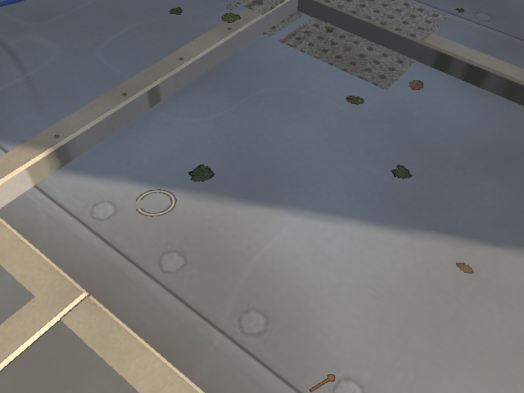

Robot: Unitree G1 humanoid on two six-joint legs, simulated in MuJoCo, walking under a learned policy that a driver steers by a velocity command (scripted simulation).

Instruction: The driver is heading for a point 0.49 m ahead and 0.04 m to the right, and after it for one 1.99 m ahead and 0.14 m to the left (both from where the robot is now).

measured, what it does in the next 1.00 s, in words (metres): goes down: right foot 0.05 m lower, then left foot 0.05 m lower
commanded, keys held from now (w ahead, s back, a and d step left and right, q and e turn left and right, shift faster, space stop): w+e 0.40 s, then w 0.02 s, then w+q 0.58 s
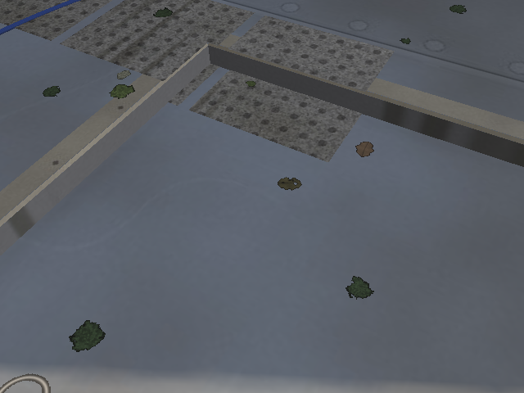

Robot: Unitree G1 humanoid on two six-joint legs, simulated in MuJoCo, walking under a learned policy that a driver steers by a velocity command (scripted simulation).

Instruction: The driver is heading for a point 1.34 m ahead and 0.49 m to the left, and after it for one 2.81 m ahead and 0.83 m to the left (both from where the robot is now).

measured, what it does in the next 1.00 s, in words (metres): walks ahead, turning left: right foot, then left foot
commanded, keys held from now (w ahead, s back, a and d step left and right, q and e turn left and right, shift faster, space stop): w+q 0.92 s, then w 0.08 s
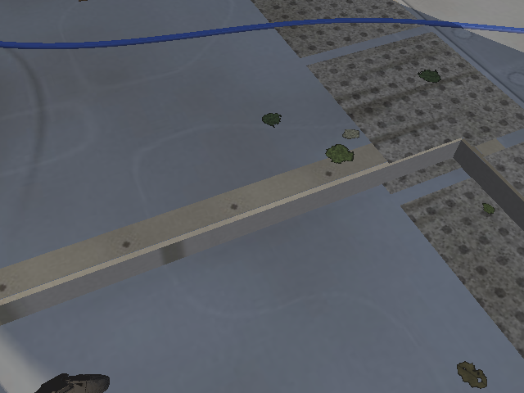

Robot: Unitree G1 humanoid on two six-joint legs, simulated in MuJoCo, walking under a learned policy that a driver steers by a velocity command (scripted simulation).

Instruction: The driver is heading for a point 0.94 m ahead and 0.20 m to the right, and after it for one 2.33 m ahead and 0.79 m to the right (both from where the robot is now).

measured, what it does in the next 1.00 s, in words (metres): walks ahead: right foot, then left foot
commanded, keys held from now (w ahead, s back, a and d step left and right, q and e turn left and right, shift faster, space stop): w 0.60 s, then w+e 0.40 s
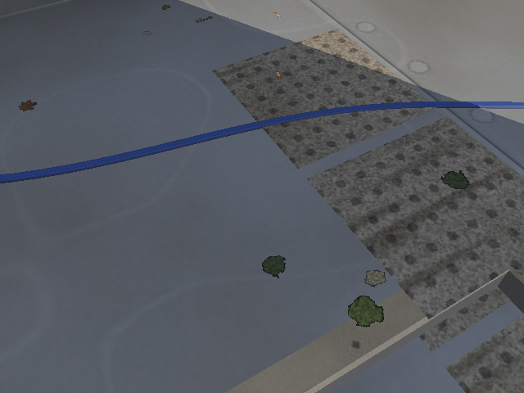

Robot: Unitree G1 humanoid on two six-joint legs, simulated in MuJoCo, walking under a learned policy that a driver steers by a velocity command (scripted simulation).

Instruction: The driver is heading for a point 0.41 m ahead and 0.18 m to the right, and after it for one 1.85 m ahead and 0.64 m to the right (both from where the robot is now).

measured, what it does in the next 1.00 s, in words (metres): climbs, turning right: right foot, then left foot 0.10 m higher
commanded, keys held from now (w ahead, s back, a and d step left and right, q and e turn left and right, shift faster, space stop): w+e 0.80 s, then w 0.20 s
